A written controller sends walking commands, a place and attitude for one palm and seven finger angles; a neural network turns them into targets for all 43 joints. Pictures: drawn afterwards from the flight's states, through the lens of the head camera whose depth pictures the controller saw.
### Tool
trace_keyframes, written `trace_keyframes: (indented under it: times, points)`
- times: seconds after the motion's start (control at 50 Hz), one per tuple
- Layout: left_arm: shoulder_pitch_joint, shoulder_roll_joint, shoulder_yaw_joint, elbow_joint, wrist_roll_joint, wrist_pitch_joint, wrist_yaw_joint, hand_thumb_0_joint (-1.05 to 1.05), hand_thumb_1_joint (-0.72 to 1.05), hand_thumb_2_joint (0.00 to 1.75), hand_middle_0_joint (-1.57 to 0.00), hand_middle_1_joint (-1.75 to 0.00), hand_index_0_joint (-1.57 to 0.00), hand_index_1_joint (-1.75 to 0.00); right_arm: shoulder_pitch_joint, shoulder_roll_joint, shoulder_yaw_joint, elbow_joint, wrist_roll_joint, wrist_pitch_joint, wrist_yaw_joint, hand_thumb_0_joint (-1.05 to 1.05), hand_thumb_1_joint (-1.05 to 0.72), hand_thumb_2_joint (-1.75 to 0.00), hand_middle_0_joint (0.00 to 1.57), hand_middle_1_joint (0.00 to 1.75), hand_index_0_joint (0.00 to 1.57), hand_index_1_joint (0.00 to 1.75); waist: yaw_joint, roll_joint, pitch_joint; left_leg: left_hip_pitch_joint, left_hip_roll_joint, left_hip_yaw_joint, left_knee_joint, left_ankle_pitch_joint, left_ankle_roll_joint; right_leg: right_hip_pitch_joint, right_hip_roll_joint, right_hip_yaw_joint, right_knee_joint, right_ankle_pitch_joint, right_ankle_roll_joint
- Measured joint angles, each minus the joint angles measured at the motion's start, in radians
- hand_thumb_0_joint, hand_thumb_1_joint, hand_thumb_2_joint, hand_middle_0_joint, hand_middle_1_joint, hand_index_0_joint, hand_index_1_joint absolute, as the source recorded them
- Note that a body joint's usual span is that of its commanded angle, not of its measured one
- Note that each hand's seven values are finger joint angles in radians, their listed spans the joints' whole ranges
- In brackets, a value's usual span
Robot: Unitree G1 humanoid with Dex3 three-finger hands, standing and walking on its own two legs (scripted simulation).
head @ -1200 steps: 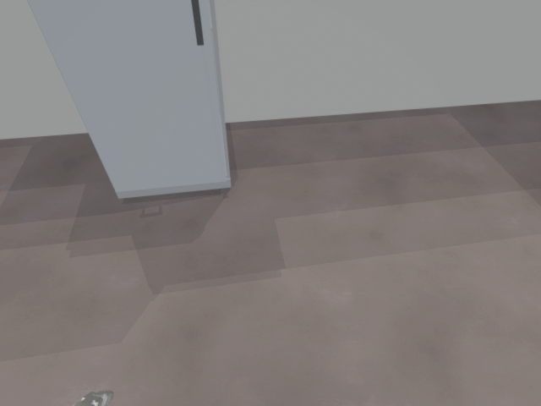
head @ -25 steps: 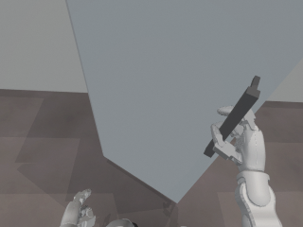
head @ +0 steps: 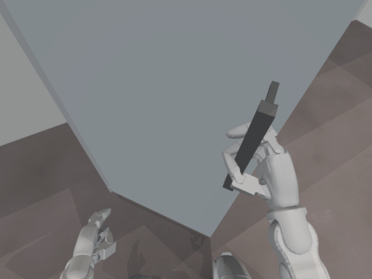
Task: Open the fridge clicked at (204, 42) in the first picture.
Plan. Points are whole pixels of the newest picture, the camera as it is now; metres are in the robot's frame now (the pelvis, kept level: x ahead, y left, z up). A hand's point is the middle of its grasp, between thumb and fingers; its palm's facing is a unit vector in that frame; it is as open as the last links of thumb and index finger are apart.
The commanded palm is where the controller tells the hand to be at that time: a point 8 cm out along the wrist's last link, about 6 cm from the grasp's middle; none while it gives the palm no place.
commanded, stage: walk backward, drawing the door open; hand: right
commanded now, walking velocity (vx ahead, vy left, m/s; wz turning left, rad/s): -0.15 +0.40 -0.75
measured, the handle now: (247, 146) +0.32 -0.06 +0.15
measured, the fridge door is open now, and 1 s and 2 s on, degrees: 54 66 68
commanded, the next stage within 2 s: stop walking and hold the door back in 0.32 s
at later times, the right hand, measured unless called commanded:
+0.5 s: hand (183, 231) +0.18 +0.03 +0.14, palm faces +0.32 +0.93 -0.19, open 6.6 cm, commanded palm +0.15 -0.02 +0.14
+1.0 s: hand (188, 218) +0.19 +0.03 +0.15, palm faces +0.48 +0.85 -0.22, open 6.1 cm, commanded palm +0.15 -0.03 +0.14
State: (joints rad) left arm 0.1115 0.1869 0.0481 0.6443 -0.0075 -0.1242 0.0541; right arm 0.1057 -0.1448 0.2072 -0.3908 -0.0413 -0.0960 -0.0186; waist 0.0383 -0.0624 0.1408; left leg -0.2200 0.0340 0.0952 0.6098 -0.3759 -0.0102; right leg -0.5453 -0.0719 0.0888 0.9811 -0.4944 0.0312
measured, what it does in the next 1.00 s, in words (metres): steps to the left, turning right: right foot, then left foot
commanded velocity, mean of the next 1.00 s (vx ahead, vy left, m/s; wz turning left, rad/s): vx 0.06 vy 0.05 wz -0.30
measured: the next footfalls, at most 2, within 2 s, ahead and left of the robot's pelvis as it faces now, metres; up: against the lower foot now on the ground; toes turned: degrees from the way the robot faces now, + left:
right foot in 0.10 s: +0.06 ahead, -0.09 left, -0.01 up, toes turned -9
left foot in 0.32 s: +0.05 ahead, +0.28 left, +0.00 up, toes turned -17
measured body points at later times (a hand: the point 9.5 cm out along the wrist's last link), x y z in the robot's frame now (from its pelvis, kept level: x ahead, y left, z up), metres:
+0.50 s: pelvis -0.05 +0.22 +0.01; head +0.02 +0.21 +0.45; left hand +0.20 +0.35 -0.10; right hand +0.15 -0.02 +0.16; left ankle +0.01 +0.30 -0.72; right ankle -0.13 +0.14 -0.65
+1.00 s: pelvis -0.11 +0.31 +0.00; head -0.08 +0.33 +0.45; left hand +0.11 +0.43 -0.14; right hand +0.16 -0.02 +0.16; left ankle -0.01 +0.39 -0.73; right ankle -0.20 +0.25 -0.71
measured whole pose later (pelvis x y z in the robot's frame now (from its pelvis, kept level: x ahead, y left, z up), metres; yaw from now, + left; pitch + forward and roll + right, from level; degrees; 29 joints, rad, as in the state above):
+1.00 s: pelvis -0.11 +0.31 +0.00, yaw -33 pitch -2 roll +1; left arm 0.24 0.19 -0.04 0.72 -0.01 0.00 0.09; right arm -0.62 -0.15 0.03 0.60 0.04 -0.11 -0.04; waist 0.00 -0.08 0.06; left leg -0.30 0.03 0.10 0.62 -0.25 0.02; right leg -0.27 -0.01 -0.03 0.82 -0.47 -0.01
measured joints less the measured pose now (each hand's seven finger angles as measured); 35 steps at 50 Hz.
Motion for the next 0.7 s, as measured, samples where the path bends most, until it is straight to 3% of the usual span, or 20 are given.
trace_keyframes:
  times: [0.04,0.08,0.1,0.12,0.16,0.2,0.26,0.3,0.32,0.36,0.4,0.44,0.5,0.54,0.62,0.68,0.7]
  points:
    - [-0.006,0.002,-0.002,-0.010,0.007,-0.003,0.020,0.02,0.91,0.89,-0.21,-0.30,-0.20,-0.30,0.003,0.005,0.006,0.002,-0.007,0.004,0.014,0.00,-0.60,-0.77,0.47,1.40,0.31,1.37,-0.002,0.035,0.006,0.005,0.026,0.027,0.016,-0.007,0.017,0.025,0.027,-0.112,0.032,-0.012,-0.009]
    - [-0.007,0.004,-0.016,-0.042,0.015,-0.014,0.028,0.02,0.91,0.90,-0.20,-0.30,-0.20,-0.30,0.014,0.009,0.005,-0.012,-0.003,0.001,0.020,0.00,-0.60,-0.77,0.47,1.40,0.31,1.36,-0.005,0.060,-0.007,-0.053,0.043,0.054,0.107,-0.014,0.036,0.112,0.039,-0.196,-0.163,0.123,-0.016]
    - [-0.005,0.015,-0.020,-0.069,0.023,-0.026,0.026,0.02,0.91,0.90,-0.20,-0.30,-0.20,-0.30,0.019,0.016,0.002,-0.025,0.003,-0.003,0.018,0.00,-0.60,-0.78,0.47,1.40,0.30,1.36,-0.011,0.031,-0.022,-0.119,0.012,0.059,0.221,-0.036,0.025,0.164,0.015,-0.176,-0.297,0.257,-0.043]
    - [-0.019,0.006,-0.015,-0.075,0.031,-0.035,0.020,0.01,0.91,0.90,-0.20,-0.30,-0.20,-0.30,0.006,0.005,-0.008,-0.025,0.006,-0.016,0.011,-0.01,-0.60,-0.78,0.48,1.40,0.29,1.35,-0.005,0.034,-0.008,-0.178,-0.003,0.037,0.354,-0.076,0.005,0.160,0.009,-0.155,-0.306,0.260,-0.049]
    - [-0.044,-0.019,-0.019,-0.071,0.036,-0.023,-0.001,0.01,0.91,0.90,-0.20,-0.30,-0.20,-0.30,-0.027,-0.020,-0.033,-0.006,0.009,-0.035,0.005,-0.01,-0.60,-0.79,0.50,1.40,0.28,1.35,-0.004,0.061,0.040,-0.261,-0.038,-0.038,0.553,-0.109,-0.025,0.158,0.008,-0.116,-0.300,0.248,-0.025]
    - [-0.046,-0.026,-0.032,-0.066,0.038,-0.014,-0.018,0.01,0.91,0.90,-0.20,-0.30,-0.20,-0.30,-0.039,-0.033,-0.050,-0.002,0.005,-0.020,-0.001,-0.02,-0.60,-0.78,0.50,1.40,0.27,1.36,0.001,0.046,0.064,-0.306,-0.059,-0.073,0.610,-0.065,-0.037,0.162,-0.011,-0.051,-0.357,0.284,-0.004]
    - [-0.005,-0.023,-0.038,-0.066,0.034,-0.005,-0.031,0.01,0.91,0.89,-0.20,-0.30,-0.20,-0.30,-0.049,-0.035,-0.053,0.003,0.007,0.019,-0.003,-0.02,-0.60,-0.77,0.49,1.40,0.27,1.37,-0.006,-0.004,0.063,-0.227,-0.051,-0.082,0.359,-0.017,-0.027,0.150,-0.074,0.012,-0.448,0.327,0.025]
    - [0.041,-0.033,-0.040,-0.066,0.021,0.000,-0.029,0.01,0.91,0.89,-0.21,-0.30,-0.20,-0.30,-0.058,-0.041,-0.052,0.005,0.012,0.045,0.001,-0.02,-0.60,-0.77,0.48,1.40,0.27,1.37,-0.012,0.001,0.026,-0.110,-0.026,-0.081,0.115,-0.015,-0.012,0.098,-0.092,0.018,-0.437,0.257,0.033]
    - [0.058,-0.044,-0.046,-0.064,0.015,-0.001,-0.026,0.01,0.91,0.89,-0.21,-0.30,-0.20,-0.30,-0.061,-0.052,-0.062,-0.007,0.013,0.058,0.000,-0.03,-0.60,-0.77,0.48,1.39,0.26,1.37,-0.021,0.038,-0.001,-0.066,0.003,-0.092,0.000,0.010,0.009,0.055,-0.077,-0.001,-0.377,0.173,0.029]
    - [0.034,-0.031,-0.043,-0.033,0.018,0.005,-0.014,0.01,0.90,0.89,-0.21,-0.30,-0.20,-0.30,-0.062,-0.030,-0.085,-0.018,0.001,0.066,-0.006,-0.03,-0.59,-0.78,0.47,1.39,0.25,1.37,-0.022,0.025,0.014,-0.096,0.001,-0.057,0.057,0.043,0.016,-0.026,-0.060,0.003,-0.078,0.018,0.018]
    - [0.016,-0.026,-0.029,-0.005,0.023,0.012,0.001,0.01,0.91,0.89,-0.21,-0.30,-0.20,-0.30,-0.037,-0.017,-0.098,-0.021,0.001,0.062,-0.008,-0.03,-0.60,-0.78,0.46,1.39,0.26,1.38,-0.017,0.027,0.031,-0.094,0.012,-0.034,0.080,0.027,0.022,-0.046,-0.014,-0.039,0.190,-0.039,0.011]
    - [0.016,-0.027,-0.019,-0.004,0.024,0.013,0.011,0.02,0.91,0.89,-0.21,-0.30,-0.20,-0.30,-0.013,-0.017,-0.101,-0.020,0.005,0.044,-0.009,-0.02,-0.60,-0.78,0.46,1.39,0.27,1.38,-0.012,0.041,0.039,-0.078,0.025,-0.011,0.047,0.043,0.034,-0.004,0.018,-0.115,0.265,-0.069,0.008]
    - [0.037,-0.018,-0.025,-0.018,0.033,0.017,0.028,0.02,0.91,0.89,-0.21,-0.30,-0.20,-0.30,-0.016,-0.019,-0.085,0.026,0.019,0.010,-0.013,-0.02,-0.60,-0.79,0.46,1.40,0.29,1.38,-0.013,0.062,0.013,-0.080,0.043,0.038,-0.012,0.083,0.051,0.108,0.057,-0.206,0.109,-0.105,0.002]
    - [0.046,0.000,-0.038,-0.021,0.037,0.026,0.032,0.02,0.91,0.90,-0.20,-0.30,-0.20,-0.30,-0.057,-0.010,-0.062,0.084,0.028,0.004,-0.024,-0.02,-0.60,-0.80,0.46,1.40,0.31,1.38,-0.025,0.067,-0.015,-0.092,0.047,0.071,-0.043,0.107,0.061,0.184,0.087,-0.226,-0.025,-0.102,-0.009]
    - [0.028,0.028,-0.062,-0.031,0.034,0.061,0.021,0.02,0.91,0.90,-0.20,-0.30,-0.20,-0.30,-0.198,0.002,-0.032,0.236,0.032,0.015,-0.047,-0.01,-0.60,-0.81,0.46,1.40,0.35,1.39,-0.048,0.084,-0.060,-0.116,0.045,0.122,-0.090,0.157,0.078,0.326,0.134,-0.207,-0.288,-0.042,-0.030]
    - [-0.005,0.044,-0.071,-0.059,0.026,0.090,0.009,0.02,0.91,0.90,-0.20,-0.30,-0.20,-0.30,-0.325,0.000,-0.027,0.365,0.043,0.026,-0.062,-0.02,-0.60,-0.82,0.45,1.40,0.35,1.39,-0.051,0.083,-0.078,-0.149,0.038,0.144,-0.082,0.183,0.086,0.428,0.131,-0.192,-0.513,0.112,-0.049]
    - [-0.018,0.046,-0.071,-0.067,0.023,0.098,0.006,0.01,0.91,0.90,-0.20,-0.30,-0.20,-0.30,-0.369,-0.003,-0.029,0.411,0.049,0.027,-0.064,-0.02,-0.60,-0.82,0.45,1.40,0.35,1.39,-0.051,0.081,-0.080,-0.163,0.037,0.147,-0.064,0.184,0.086,0.449,0.127,-0.191,-0.560,0.133,-0.070]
